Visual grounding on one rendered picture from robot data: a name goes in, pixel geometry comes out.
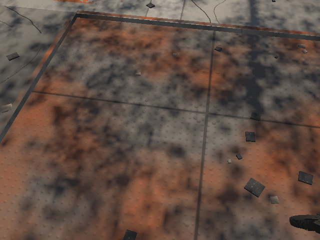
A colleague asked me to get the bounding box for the right robot hand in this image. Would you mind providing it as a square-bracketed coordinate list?
[289, 213, 320, 234]

